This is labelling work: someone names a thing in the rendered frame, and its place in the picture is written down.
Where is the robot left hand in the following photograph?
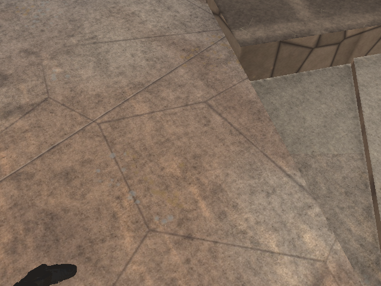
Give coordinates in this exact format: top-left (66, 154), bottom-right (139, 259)
top-left (13, 264), bottom-right (77, 286)

